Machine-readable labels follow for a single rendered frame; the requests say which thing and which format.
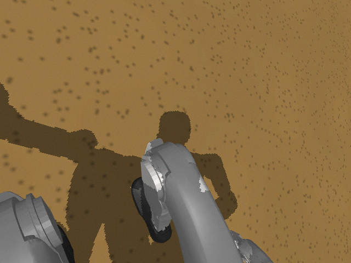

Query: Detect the right robot foot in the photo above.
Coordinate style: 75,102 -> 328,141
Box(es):
131,177 -> 172,243

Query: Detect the left robot foot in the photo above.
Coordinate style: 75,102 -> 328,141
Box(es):
57,224 -> 75,263

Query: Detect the right robot hand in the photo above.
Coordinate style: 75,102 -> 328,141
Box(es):
230,230 -> 273,263

